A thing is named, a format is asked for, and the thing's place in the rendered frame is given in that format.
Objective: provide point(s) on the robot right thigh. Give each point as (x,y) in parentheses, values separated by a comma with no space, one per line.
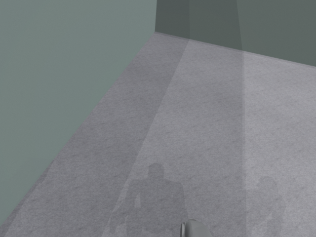
(193,228)

